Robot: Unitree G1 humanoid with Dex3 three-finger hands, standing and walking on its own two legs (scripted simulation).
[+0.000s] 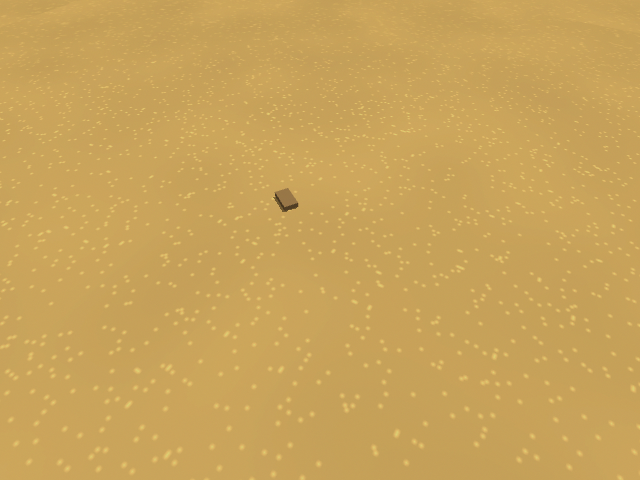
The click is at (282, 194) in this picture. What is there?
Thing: flat box
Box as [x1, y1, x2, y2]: [275, 188, 297, 210]
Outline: 287,188 275,192 275,196 284,210 297,206 296,200
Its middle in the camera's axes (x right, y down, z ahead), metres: -0.15 -0.20 +1.82
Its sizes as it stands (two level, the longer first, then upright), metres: 0.114 0.068 0.025
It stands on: the floor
